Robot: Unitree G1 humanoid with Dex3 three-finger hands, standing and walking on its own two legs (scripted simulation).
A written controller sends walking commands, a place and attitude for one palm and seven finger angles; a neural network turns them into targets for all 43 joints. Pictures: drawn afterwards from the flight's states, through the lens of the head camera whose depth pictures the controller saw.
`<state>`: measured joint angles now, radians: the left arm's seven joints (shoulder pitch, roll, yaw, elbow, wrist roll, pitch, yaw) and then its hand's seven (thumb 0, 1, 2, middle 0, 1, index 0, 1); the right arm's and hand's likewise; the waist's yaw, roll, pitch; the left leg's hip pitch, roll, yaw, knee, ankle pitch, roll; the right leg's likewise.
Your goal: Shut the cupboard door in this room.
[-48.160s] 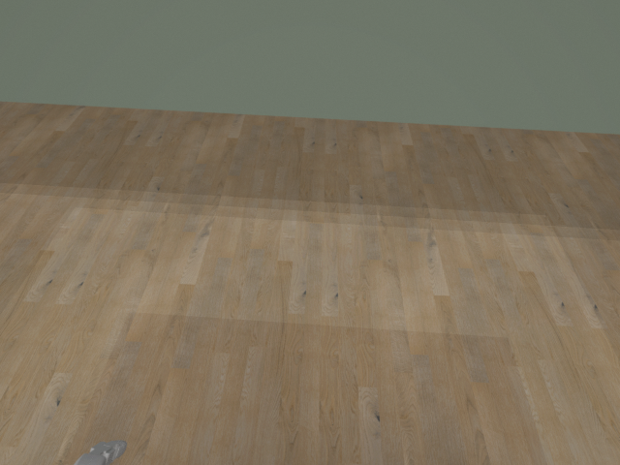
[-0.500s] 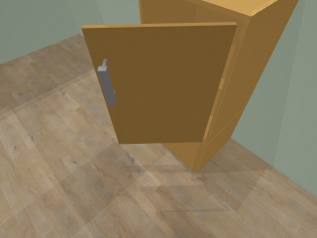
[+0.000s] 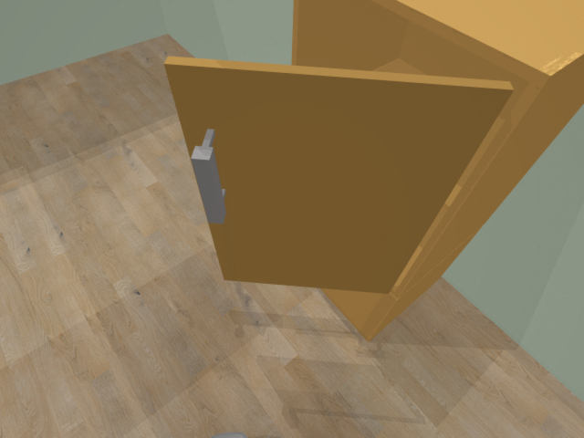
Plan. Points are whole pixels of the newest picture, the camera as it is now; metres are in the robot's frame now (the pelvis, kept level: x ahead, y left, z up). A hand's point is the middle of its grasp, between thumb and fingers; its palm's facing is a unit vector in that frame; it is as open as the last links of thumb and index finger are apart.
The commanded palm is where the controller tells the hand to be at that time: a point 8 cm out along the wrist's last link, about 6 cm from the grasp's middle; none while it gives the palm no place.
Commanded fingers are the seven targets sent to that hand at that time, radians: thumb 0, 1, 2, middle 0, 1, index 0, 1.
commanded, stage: come to a stop and stand still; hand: left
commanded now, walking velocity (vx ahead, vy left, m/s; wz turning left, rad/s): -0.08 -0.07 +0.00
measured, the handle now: (213, 178) +0.46 +0.17 +0.06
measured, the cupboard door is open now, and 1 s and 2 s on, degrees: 47 47 47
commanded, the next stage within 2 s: look again from close up in 1.02 s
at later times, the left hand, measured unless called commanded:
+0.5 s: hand out of the picture +0.01 +0.16 -0.17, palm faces +0.06 -0.97 -0.22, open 7.3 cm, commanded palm none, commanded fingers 0.00 0.90 0.90 -0.20 -0.30 -0.20 -0.30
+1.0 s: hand out of the picture -0.07 +0.26 -0.16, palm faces +0.03 -0.96 -0.27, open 7.4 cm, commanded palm none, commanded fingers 0.00 0.90 0.90 -0.20 -0.30 -0.20 -0.30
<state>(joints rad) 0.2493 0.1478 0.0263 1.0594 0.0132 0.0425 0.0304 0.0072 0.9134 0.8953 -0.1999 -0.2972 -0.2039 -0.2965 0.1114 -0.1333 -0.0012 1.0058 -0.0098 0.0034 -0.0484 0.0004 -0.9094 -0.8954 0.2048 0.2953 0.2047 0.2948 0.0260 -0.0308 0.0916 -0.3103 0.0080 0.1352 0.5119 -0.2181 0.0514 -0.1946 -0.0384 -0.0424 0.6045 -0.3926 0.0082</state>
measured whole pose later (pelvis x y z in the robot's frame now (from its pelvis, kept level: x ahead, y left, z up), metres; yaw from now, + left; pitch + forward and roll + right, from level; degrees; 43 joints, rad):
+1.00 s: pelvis -0.06 +0.06 +0.00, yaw +1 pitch +0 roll +0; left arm 0.32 0.21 0.00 1.02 0.03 0.02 0.02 0.01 0.91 0.90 -0.20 -0.30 -0.20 -0.30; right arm 0.24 -0.21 0.00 0.98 -0.02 0.01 0.00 0.00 -0.92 -0.90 0.21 0.30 0.21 0.30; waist 0.01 0.02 0.04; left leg -0.27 -0.10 0.08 0.46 -0.20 0.11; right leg -0.26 -0.06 0.11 0.52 -0.27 -0.01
